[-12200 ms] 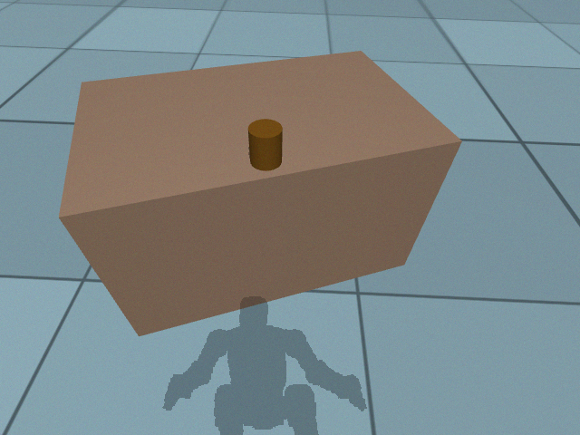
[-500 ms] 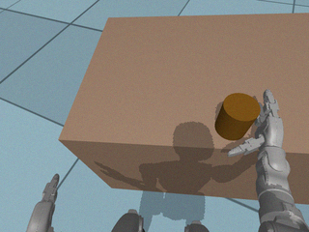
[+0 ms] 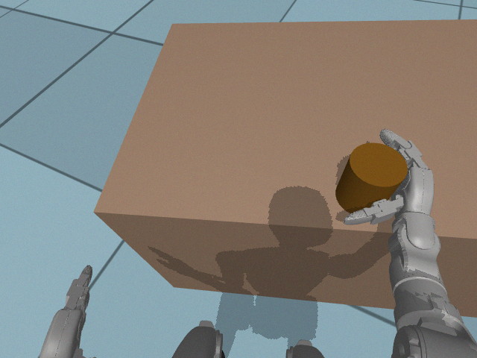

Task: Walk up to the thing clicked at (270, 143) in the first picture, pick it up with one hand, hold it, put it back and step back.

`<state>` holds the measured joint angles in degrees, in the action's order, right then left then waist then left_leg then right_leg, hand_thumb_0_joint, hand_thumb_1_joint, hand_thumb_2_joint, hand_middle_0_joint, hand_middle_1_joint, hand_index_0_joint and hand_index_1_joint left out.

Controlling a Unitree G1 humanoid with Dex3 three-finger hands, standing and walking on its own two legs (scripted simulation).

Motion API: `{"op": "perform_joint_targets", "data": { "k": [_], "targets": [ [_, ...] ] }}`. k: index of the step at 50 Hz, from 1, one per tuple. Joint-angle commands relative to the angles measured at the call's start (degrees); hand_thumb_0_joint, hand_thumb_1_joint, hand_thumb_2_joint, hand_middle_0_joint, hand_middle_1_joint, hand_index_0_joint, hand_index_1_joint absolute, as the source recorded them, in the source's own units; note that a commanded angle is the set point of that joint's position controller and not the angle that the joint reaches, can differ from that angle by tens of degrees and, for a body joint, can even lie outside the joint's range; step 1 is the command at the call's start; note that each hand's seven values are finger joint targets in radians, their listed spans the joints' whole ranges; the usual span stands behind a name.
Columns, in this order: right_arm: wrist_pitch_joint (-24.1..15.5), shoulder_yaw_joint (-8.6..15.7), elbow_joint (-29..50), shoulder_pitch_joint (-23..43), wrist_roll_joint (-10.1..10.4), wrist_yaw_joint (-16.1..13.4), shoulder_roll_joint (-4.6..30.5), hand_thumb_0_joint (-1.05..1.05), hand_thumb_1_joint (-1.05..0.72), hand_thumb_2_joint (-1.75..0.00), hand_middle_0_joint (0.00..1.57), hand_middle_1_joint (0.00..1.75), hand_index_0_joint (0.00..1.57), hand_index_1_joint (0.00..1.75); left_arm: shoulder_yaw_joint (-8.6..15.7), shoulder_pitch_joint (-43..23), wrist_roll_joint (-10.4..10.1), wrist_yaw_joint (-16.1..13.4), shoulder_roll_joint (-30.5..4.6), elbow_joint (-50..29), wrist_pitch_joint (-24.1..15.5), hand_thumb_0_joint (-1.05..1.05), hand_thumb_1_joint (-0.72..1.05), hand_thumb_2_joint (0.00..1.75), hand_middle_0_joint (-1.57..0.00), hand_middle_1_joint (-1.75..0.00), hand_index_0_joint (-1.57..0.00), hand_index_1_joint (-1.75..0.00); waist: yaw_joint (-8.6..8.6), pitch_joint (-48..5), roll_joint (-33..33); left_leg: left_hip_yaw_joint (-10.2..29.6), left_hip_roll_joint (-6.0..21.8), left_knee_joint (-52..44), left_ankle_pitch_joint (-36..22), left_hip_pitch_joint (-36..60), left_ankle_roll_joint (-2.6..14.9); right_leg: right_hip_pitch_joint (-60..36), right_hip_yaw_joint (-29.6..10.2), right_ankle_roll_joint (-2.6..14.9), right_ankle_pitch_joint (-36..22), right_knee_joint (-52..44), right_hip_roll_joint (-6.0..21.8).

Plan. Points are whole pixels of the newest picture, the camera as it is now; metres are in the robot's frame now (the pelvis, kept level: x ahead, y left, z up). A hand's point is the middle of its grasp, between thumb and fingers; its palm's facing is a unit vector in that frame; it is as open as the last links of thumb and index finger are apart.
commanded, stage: close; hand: right
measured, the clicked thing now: (367, 181) +0.44 -0.18 +0.01
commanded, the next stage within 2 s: settle in 0.36 s
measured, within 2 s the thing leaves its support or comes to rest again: leaves its support in 0.80 s
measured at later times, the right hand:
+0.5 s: hand (376, 185) +0.43 -0.19 +0.03, palm faces +0.15 +0.99 +0.00, open 11.6 cm
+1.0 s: hand (379, 180) +0.42 -0.19 +0.06, palm faces +0.15 +0.99 -0.02, open 11.8 cm
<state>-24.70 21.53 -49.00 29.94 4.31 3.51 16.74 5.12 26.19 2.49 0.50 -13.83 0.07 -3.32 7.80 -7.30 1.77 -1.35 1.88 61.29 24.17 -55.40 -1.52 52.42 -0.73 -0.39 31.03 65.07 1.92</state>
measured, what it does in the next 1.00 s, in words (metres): stands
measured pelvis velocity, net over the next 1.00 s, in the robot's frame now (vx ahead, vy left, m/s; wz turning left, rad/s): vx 0.01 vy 0.00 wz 0.01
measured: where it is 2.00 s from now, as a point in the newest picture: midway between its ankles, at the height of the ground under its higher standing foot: outside the picture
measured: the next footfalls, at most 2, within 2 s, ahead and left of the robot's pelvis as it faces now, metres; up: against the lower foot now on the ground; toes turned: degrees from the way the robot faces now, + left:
none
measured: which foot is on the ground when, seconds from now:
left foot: down 0.00-1.00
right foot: down 0.00-1.00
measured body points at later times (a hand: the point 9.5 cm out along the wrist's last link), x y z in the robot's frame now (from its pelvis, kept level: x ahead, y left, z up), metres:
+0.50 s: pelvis +0.01 +0.00 +0.01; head +0.10 -0.03 +0.45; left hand +0.15 +0.26 +0.00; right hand +0.41 -0.25 +0.03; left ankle +0.05 +0.14 -0.65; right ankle +0.00 -0.12 -0.65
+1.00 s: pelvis +0.01 +0.00 +0.02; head +0.09 -0.02 +0.47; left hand +0.16 +0.27 +0.00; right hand +0.40 -0.24 +0.06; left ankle +0.05 +0.14 -0.65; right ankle +0.00 -0.12 -0.65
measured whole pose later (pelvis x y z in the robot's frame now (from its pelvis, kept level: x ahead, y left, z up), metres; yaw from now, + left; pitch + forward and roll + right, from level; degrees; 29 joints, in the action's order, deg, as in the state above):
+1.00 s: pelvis +0.01 +0.00 +0.02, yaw +0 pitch +14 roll +1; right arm -19.1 17.7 -42.0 24.4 5.0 2.2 15.0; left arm 4.8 22.7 1.4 -1.6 -14.0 8.3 -3.5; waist 5.9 -5.0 1.2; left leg -0.6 1.8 54.3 22.3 -45.6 -1.8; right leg 42.2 0.2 -0.2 28.9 57.4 1.8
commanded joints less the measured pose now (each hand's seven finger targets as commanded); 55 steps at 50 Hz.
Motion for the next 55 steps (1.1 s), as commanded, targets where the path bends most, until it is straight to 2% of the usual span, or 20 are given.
{"op": "perform_joint_targets", "data": {
  "k": [1,3,5,8,9,10,14,20,21,24,26,36,38,41,42,45,47,50,52,55],
  "targets": [
    [-4.1,-0.8,13.0,19.6,0.0,0.4,7.8,0.00,0.51,-0.27,0.80,0.54,0.81,0.54,5.7,-0.1,-0.2,-0.4,-8.6,-12.5,-3.1,0.00,-0.55,0.06,-0.04,-0.05,-0.04,-0.05,-0.31,-25.6,-6.0,-0.6,-2.3,-4.9,-14.1,15.5,2.11,-12.4,-0.7,-0.21,-19.4,-9.9,-0.9],
    [-4.0,-0.2,13.3,19.0,0.0,0.0,8.8,0.00,0.45,-0.34,0.87,0.62,0.89,0.62,7.0,1.7,-0.3,-0.6,-9.2,-12.0,-2.8,0.00,-0.55,0.06,-0.04,-0.05,-0.04,-0.05,-0.02,-26.0,-5.2,-0.2,-2.2,-5.7,-15.1,17.6,1.78,-12.1,-0.1,0.13,-18.9,-9.5,-1.2],
    [-3.5,0.0,11.4,16.2,0.5,0.2,8.1,0.00,0.40,-0.39,0.91,0.67,0.92,0.67,5.3,2.9,-0.5,-0.4,-7.5,-8.3,-2.4,0.00,-0.56,0.06,-0.04,-0.05,-0.04,-0.05,-0.89,-21.8,-5.0,-0.3,-2.2,-5.8,-14.5,16.4,1.87,-9.5,0.1,0.19,-18.7,-9.7,-1.4],
    [-3.7,-0.1,16.4,18.7,0.2,0.0,9.6,0.00,0.33,-0.50,0.99,0.77,1.00,0.77,5.7,0.6,-0.7,-0.7,-8.1,-10.7,-2.7,0.00,-0.55,0.06,-0.04,-0.05,-0.04,-0.05,-0.47,-25.5,-6.3,-0.1,-2.1,-6.1,-16.4,18.1,1.83,-12.7,0.2,0.21,-20.2,-9.7,-1.2],
    [-3.4,-2.7,14.1,18.1,0.4,0.3,5.8,0.00,0.30,-0.55,1.01,0.81,1.03,0.81,3.5,2.3,-0.6,-0.4,-5.9,-9.3,-2.6,0.00,-0.55,0.06,-0.04,-0.05,-0.04,-0.05,-0.07,-22.8,-5.6,0.0,-2.1,-6.3,-15.3,17.5,1.83,-11.3,0.4,0.29,-18.8,-10.0,-1.3],
    [-3.2,-1.8,13.0,18.2,0.7,0.4,6.3,0.00,0.25,-0.57,1.04,0.83,1.06,0.84,3.6,2.2,-0.8,-0.5,-6.1,-7.9,-2.6,0.00,-0.55,0.06,-0.04,-0.05,-0.04,-0.05,0.16,-20.1,-5.1,-0.1,-2.2,-6.3,-14.3,15.5,1.85,-9.9,0.2,0.30,-17.8,-10.0,-1.1],
    [-3.5,0.4,13.0,18.8,0.3,0.2,9.2,0.00,0.17,-0.79,1.11,1.02,1.14,1.02,6.9,1.4,-0.5,-1.0,-9.5,-10.3,-2.9,0.00,-0.54,0.05,-0.04,-0.05,-0.04,-0.05,1.48,-24.5,-5.1,-0.3,-2.2,-5.7,-16.5,16.4,1.82,-12.8,-0.3,0.21,-20.6,-9.6,-1.0],
    [-3.0,1.0,17.7,14.8,1.4,0.9,9.3,0.00,0.02,-1.04,1.26,1.25,1.29,1.25,4.7,3.9,-0.9,-0.2,-7.1,-7.8,-2.0,0.00,-0.52,0.04,-0.04,-0.05,-0.04,-0.04,-1.51,-24.5,-7.5,-0.6,-2.1,-5.6,-18.9,18.5,2.09,-14.4,0.1,-0.40,-25.0,-10.5,-1.1],
    [-2.9,-1.2,17.6,15.3,1.6,1.1,6.6,0.00,0.03,-1.05,1.27,1.27,1.30,1.27,3.4,2.5,-1.0,0.0,-5.8,-8.3,-2.1,0.00,-0.52,0.04,-0.04,-0.05,-0.04,-0.04,-1.58,-23.9,-6.9,-0.6,-2.2,-5.9,-17.7,18.5,2.16,-13.6,-0.1,-0.33,-23.4,-10.9,-1.1],
    [-2.8,1.6,15.8,15.5,1.5,0.2,9.9,0.00,0.00,-1.15,1.21,1.30,1.25,1.30,6.4,0.5,-1.0,-0.7,-9.0,-8.1,-2.2,0.00,-0.56,0.06,-0.06,-0.05,-0.05,-0.06,-1.27,-21.2,-5.0,-0.5,-2.2,-6.6,-15.2,17.5,1.93,-11.9,-0.2,0.03,-19.9,-11.4,-1.0],
    [-3.8,0.2,20.7,18.1,1.1,0.1,9.2,0.00,-0.03,-1.22,1.20,1.34,1.25,1.34,5.7,-0.4,-0.8,-0.8,-8.2,-10.3,-2.6,0.00,-0.56,0.06,-0.05,-0.05,-0.05,-0.06,-1.23,-24.4,-6.4,-0.1,-2.0,-6.7,-15.6,18.6,1.94,-14.3,-0.2,-0.06,-20.2,-11.6,-1.0],
    [-2.8,-0.8,22.6,19.5,1.8,-0.6,9.2,0.00,0.06,-1.22,1.21,1.36,1.28,1.36,6.1,0.8,-1.1,-1.6,-8.9,-5.9,-2.3,0.00,-0.54,0.06,-0.05,-0.05,-0.05,-0.05,-1.23,-25.0,-7.8,-0.4,-2.2,-8.1,-19.7,20.8,1.98,-20.2,-0.2,-0.58,-27.1,-13.2,-1.0],
    [-3.3,-0.1,29.4,24.2,2.1,-1.1,12.3,0.00,0.06,-1.20,1.21,1.35,1.27,1.35,7.4,-1.4,-1.2,-2.0,-10.7,-6.3,-2.5,0.00,-0.55,0.06,-0.05,-0.05,-0.05,-0.05,-2.22,-27.5,-9.7,-0.2,-2.2,-8.8,-19.0,21.4,2.02,-23.3,-0.6,-0.84,-27.8,-14.0,-0.6],
    [-2.2,-1.6,24.4,19.8,2.8,-0.9,8.7,0.00,0.07,-1.22,1.20,1.35,1.26,1.35,5.2,-1.5,-1.5,-1.9,-8.3,-3.7,-2.8,0.00,-0.55,0.06,-0.05,-0.05,-0.05,-0.06,-1.71,-24.0,-6.4,0.0,-2.1,-10.1,-20.1,23.1,1.80,-21.0,0.0,-0.19,-26.1,-14.4,-1.1],
    [-3.4,-0.6,33.3,27.3,2.9,-1.4,12.3,0.00,0.10,-1.21,1.21,1.36,1.27,1.36,5.7,-2.7,-1.4,-2.3,-8.9,-4.1,-3.1,0.00,-0.55,0.06,-0.05,-0.05,-0.05,-0.05,-2.09,-27.2,-9.2,0.5,-1.8,-10.0,-20.7,24.2,1.93,-22.9,0.2,-0.33,-26.4,-14.3,-1.1],
    [-1.3,-1.6,22.9,19.3,3.1,-1.2,8.8,0.00,0.09,-1.22,1.19,1.36,1.26,1.36,4.8,-0.3,-1.5,-2.5,-8.2,-0.3,-3.2,0.00,-0.55,0.06,-0.05,-0.05,-0.05,-0.05,-1.40,-21.1,-4.8,0.3,-2.0,-11.7,-19.3,23.8,1.63,-20.2,0.4,0.28,-22.9,-15.2,-1.4],
    [-1.9,-0.5,28.5,24.2,2.7,-1.5,12.2,0.00,0.10,-1.24,1.19,1.37,1.26,1.37,4.3,-4.0,-1.4,-2.6,-8.1,-2.3,-3.7,0.00,-0.55,0.06,-0.05,-0.05,-0.05,-0.05,-2.62,-25.1,-7.9,0.7,-1.6,-11.8,-20.1,25.6,1.71,-22.2,0.7,0.10,-23.8,-15.6,-1.5],
    [-0.4,-1.7,20.5,18.3,3.3,-0.8,8.4,0.00,0.06,-1.27,1.20,1.39,1.27,1.39,4.7,-0.2,-1.6,-2.7,-8.1,2.7,-3.6,0.00,-0.55,0.06,-0.05,-0.05,-0.05,-0.05,-2.03,-19.5,-6.4,0.1,-1.9,-12.5,-19.1,23.7,1.74,-21.3,0.5,-0.04,-23.5,-16.6,-1.3],
    [-0.8,-0.2,25.8,22.7,3.1,-0.7,11.7,0.00,0.07,-1.29,1.20,1.40,1.27,1.40,4.5,-5.5,-1.7,-3.0,-9.0,-1.7,-4.2,0.00,-0.55,0.06,-0.05,-0.05,-0.05,-0.05,-2.49,-26.2,-5.2,0.1,-1.7,-12.4,-21.6,26.2,1.60,-24.0,0.2,0.04,-26.1,-16.3,-1.1],
    [-0.1,-1.8,25.8,22.0,3.6,-0.5,9.7,0.00,0.07,-1.32,1.19,1.42,1.26,1.43,5.3,-2.1,-1.9,-3.1,-8.9,2.2,-3.9,0.00,-0.55,0.06,-0.05,-0.05,-0.05,-0.05,-2.52,-21.8,-5.5,0.1,-1.7,-13.6,-19.2,26.6,1.67,-22.9,0.3,0.12,-22.9,-17.9,-1.3]
  ]
}}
